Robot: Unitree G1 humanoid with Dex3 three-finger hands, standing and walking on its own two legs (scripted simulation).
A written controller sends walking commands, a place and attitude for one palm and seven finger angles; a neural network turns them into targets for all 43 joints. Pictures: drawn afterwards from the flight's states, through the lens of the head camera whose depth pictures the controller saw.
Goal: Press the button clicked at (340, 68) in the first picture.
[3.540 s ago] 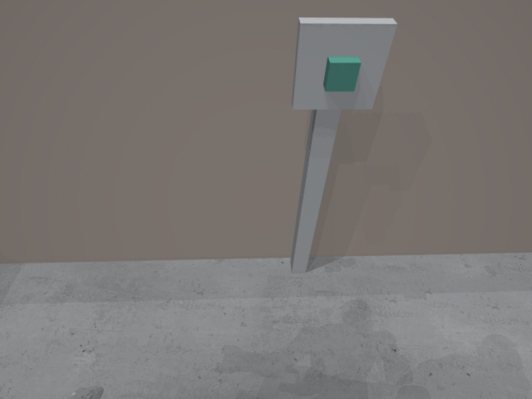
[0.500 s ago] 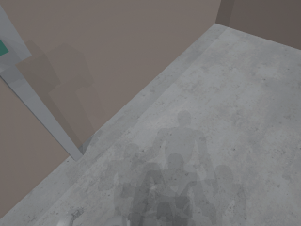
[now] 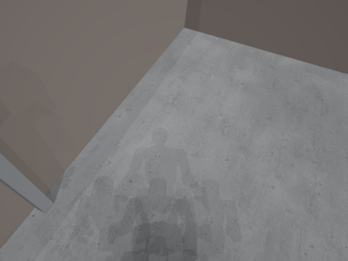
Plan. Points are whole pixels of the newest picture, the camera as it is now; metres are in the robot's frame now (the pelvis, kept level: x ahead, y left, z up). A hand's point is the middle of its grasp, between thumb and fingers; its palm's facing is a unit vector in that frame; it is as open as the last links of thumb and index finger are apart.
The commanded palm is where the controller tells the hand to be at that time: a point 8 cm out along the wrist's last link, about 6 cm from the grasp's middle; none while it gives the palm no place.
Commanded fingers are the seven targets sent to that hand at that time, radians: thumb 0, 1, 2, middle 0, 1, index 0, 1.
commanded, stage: walk to a spot facing it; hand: left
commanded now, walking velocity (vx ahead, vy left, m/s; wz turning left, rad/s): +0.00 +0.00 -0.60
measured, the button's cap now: out of the picture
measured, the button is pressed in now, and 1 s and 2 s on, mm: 0 0 0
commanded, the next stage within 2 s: turn to face it in 1.24 s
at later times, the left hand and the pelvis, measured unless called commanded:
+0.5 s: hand out of the picture +0.13 +0.15 -0.17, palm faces -0.22 -0.96 -0.20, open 7.4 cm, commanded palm none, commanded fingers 0.00 0.90 0.90 -0.20 -0.30 -0.20 -0.30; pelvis +0.06 -0.04 +0.00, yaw -16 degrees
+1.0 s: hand (159, 163) +0.43 +0.07 -0.16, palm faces -0.55 -0.82 -0.16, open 7.4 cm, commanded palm none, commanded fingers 0.00 0.90 0.90 -0.20 -0.30 -0.20 -0.30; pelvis +0.23 -0.03 +0.00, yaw -35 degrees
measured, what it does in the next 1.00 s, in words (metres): walks ahead, turning right: right foot, then left foot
